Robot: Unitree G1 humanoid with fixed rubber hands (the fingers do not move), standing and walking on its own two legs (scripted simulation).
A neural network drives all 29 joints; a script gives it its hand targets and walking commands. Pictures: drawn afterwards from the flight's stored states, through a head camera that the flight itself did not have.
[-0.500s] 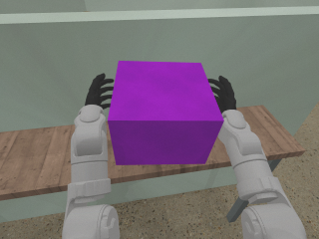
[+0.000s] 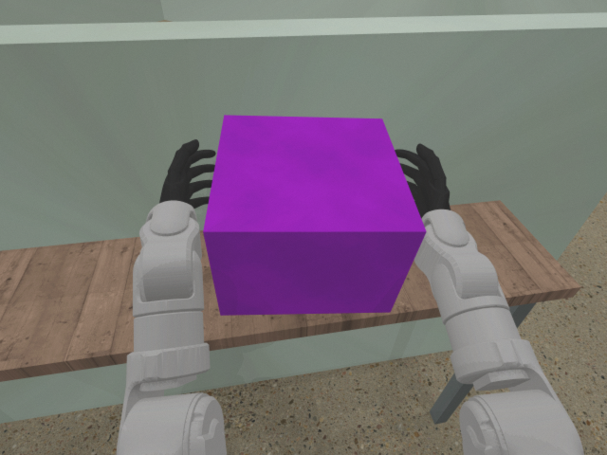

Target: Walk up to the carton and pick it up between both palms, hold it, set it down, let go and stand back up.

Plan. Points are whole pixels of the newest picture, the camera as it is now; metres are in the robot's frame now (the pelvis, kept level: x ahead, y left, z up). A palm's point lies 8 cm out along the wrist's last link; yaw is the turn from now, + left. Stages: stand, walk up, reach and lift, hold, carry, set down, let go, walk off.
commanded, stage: hold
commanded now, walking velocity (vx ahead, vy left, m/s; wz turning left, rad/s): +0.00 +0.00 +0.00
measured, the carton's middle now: (305, 211) +0.38 +0.00 +0.16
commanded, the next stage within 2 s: none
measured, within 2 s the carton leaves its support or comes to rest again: neither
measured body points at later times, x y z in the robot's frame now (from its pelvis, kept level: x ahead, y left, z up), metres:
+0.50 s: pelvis +0.00 +0.00 +0.00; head -0.04 +0.02 +0.45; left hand +0.37 +0.16 +0.20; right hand +0.37 -0.16 +0.18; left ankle +0.02 +0.12 -0.75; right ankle +0.01 -0.11 -0.75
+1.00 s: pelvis +0.00 +0.00 +0.00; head -0.04 +0.02 +0.45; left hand +0.37 +0.16 +0.19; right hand +0.37 -0.16 +0.18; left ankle +0.02 +0.12 -0.75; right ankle +0.01 -0.11 -0.75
